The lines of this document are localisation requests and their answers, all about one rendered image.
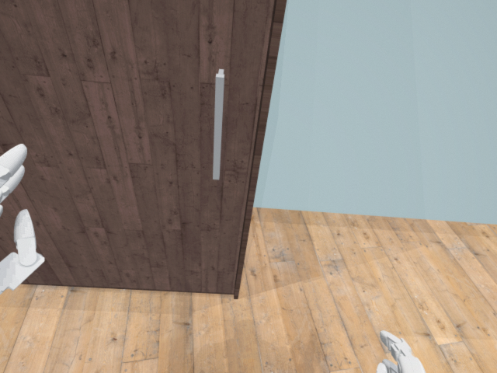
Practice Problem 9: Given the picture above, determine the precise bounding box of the wardrobe door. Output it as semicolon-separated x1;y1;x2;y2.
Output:
0;0;274;294

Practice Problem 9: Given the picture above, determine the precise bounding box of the left robot hand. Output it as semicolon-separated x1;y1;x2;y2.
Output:
0;144;44;294

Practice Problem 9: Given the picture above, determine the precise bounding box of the right robot hand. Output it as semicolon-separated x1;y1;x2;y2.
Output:
376;330;426;373

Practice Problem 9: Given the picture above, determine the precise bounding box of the handle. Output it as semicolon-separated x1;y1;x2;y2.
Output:
213;69;224;180

